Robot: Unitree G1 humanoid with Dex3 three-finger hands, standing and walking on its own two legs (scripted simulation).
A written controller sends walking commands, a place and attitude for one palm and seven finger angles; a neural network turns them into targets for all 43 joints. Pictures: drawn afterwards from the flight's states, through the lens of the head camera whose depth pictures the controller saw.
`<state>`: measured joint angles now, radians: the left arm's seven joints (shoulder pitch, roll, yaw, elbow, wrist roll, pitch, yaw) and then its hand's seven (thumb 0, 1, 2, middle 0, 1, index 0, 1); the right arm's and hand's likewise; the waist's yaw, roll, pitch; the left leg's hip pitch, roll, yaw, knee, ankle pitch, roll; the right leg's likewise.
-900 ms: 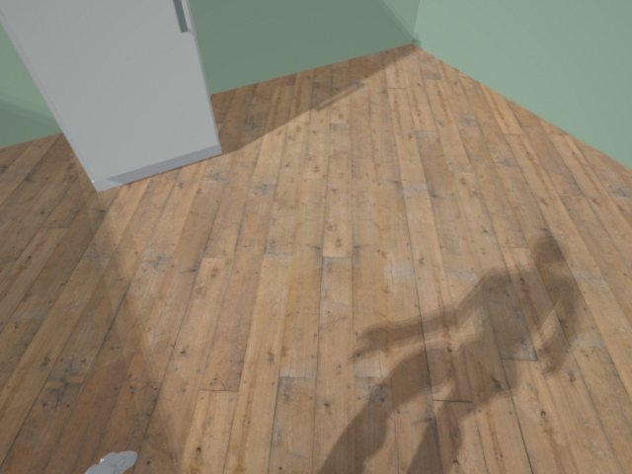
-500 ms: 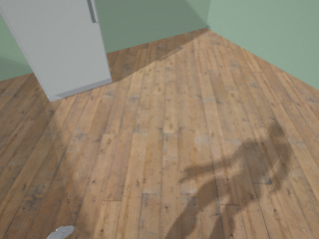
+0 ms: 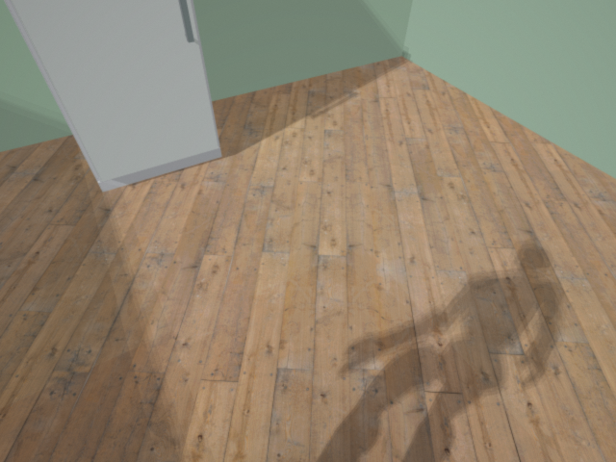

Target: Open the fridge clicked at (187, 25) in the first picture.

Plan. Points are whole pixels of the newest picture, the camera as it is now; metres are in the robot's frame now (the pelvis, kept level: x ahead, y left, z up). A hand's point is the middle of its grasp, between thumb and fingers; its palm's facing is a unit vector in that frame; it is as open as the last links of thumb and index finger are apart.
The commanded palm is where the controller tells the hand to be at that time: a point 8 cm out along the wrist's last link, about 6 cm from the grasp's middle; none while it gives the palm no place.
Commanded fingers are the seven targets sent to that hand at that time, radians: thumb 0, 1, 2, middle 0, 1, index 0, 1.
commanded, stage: stand and wait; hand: right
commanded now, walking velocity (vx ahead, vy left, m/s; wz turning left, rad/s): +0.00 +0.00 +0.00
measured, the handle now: out of the picture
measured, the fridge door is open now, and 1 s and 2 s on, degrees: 0 0 0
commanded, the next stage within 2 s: look at it before walking up in 0.20 s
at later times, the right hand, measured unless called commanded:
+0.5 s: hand out of the picture +0.07 -0.25 -0.16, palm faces -0.03 +0.94 -0.33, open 7.4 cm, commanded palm none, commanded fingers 0.00 -0.90 -0.90 0.20 0.30 0.20 0.30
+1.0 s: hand out of the picture +0.09 -0.25 -0.16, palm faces -0.02 +0.94 -0.34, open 7.4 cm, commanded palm none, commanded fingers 0.00 -0.90 -0.90 0.20 0.30 0.20 0.30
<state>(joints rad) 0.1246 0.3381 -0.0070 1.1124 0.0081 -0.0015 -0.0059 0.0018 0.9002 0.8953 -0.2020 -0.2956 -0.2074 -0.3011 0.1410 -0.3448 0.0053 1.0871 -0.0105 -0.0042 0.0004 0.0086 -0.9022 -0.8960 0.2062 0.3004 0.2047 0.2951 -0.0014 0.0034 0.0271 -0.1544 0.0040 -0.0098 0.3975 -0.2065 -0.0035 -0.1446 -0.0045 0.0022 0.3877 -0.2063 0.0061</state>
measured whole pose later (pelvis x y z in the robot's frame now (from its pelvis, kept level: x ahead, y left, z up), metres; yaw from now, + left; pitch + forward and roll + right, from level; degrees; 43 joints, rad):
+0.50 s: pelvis +0.00 +0.00 +0.00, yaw +0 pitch -1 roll +0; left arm 0.12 0.34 -0.01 1.12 0.01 -0.01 -0.01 0.00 0.90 0.90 -0.20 -0.30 -0.21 -0.30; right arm 0.14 -0.34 0.01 1.09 -0.01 -0.01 0.00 0.01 -0.90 -0.90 0.21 0.30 0.20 0.30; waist 0.00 0.01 0.03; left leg -0.16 0.00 -0.01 0.39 -0.20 0.00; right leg -0.15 -0.01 0.00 0.38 -0.20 0.01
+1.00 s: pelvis +0.01 +0.00 +0.00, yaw +0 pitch -1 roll +0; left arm 0.10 0.33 -0.01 1.11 0.01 0.00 0.00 0.00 0.90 0.90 -0.20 -0.30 -0.21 -0.30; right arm 0.13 -0.34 0.01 1.09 -0.01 -0.01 -0.01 0.01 -0.90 -0.90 0.21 0.30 0.20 0.30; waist -0.01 0.01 0.03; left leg -0.14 0.00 -0.01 0.37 -0.21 0.00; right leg -0.13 -0.01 0.00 0.37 -0.21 0.01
